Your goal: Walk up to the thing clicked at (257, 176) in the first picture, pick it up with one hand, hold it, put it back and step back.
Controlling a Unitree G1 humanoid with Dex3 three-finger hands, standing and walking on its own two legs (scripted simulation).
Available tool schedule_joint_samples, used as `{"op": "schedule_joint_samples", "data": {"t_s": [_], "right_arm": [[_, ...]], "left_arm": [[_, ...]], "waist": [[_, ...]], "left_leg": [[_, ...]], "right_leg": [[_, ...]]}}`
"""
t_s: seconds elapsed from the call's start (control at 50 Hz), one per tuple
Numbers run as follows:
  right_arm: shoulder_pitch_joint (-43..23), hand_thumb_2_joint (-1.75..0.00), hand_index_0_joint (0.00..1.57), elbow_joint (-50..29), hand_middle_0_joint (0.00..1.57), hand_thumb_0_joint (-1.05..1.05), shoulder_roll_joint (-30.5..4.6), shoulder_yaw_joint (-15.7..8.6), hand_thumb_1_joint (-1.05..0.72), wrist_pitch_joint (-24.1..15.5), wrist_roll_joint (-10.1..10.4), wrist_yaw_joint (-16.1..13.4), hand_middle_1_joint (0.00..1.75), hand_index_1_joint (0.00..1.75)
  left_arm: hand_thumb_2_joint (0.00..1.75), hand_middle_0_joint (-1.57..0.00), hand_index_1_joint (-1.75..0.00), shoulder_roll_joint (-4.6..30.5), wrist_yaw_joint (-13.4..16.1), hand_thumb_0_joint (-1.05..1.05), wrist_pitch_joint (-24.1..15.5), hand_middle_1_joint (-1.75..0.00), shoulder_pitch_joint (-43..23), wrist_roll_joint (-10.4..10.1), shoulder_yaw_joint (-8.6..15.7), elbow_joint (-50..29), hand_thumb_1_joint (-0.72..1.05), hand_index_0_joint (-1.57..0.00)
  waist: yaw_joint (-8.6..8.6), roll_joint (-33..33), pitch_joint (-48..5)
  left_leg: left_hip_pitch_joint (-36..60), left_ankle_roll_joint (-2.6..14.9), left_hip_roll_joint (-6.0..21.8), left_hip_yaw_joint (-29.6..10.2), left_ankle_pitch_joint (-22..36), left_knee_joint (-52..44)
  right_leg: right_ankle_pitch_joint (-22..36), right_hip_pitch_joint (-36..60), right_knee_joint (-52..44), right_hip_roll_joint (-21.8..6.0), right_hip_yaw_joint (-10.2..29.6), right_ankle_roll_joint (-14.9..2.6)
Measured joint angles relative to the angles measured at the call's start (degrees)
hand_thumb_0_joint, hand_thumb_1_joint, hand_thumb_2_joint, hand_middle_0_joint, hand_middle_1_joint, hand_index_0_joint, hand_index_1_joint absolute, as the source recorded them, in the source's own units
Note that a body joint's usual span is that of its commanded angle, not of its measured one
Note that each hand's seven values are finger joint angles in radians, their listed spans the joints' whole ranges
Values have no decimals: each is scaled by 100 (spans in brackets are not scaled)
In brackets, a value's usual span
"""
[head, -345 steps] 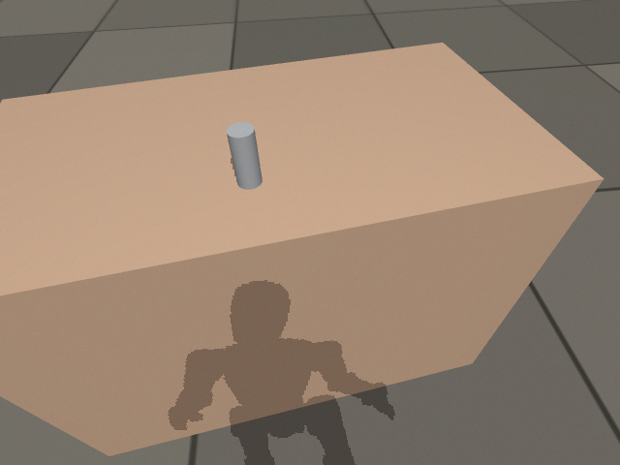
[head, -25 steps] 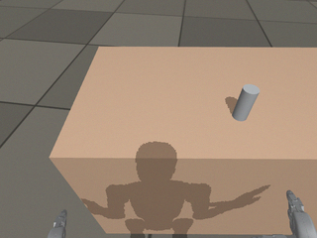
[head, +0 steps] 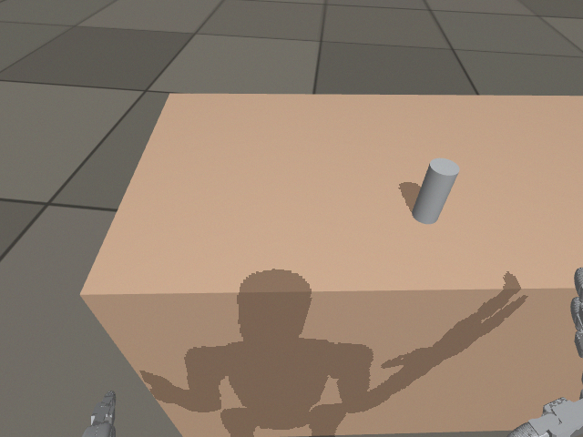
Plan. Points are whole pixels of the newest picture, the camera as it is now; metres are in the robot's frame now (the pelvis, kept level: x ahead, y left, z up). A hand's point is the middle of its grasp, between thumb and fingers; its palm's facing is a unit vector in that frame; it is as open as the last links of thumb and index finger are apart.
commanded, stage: rise first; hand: right
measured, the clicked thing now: (434, 192) +0.48 -0.25 +0.08
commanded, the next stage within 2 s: go down in 0.96 s
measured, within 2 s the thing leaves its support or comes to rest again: neither
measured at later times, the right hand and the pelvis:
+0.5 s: hand out of the picture +0.18 -0.27 +0.14, palm faces +0.40 +0.80 -0.44, open 17.6 cm; pelvis -0.01 +0.00 +0.00, yaw +0 degrees
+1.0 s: hand out of the picture +0.18 -0.27 +0.17, palm faces +0.45 +0.77 -0.46, open 17.7 cm; pelvis -0.01 +0.00 +0.00, yaw +0 degrees
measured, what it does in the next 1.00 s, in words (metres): stands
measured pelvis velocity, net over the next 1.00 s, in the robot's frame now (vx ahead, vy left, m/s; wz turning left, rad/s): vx -0.01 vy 0.00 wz -0.01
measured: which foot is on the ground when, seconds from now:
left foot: down 0.00-1.00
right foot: down 0.00-1.00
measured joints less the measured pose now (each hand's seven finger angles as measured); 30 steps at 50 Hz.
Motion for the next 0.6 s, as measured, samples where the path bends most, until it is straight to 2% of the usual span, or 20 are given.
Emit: {"op": "schedule_joint_samples", "data": {"t_s": [0.28,0.6], "right_arm": [[19,-1,6,-537,6,-1,-75,-306,58,-391,24,93,5,5],[-206,-2,6,-702,6,-1,-181,-577,58,-683,25,114,5,5]], "left_arm": [[3,-6,-6,-74,-85,-1,-131,-4,47,-19,95,-62,-55,-4],[4,-6,-6,-63,-95,-1,-197,-5,51,-31,183,-74,-55,-5]], "waist": [[-39,-24,29],[-47,-41,67]], "left_leg": [[12,-1,23,22,45,16],[14,18,18,32,84,26]], "right_leg": [[62,6,4,23,23,-4],[122,21,-20,18,33,12]]}}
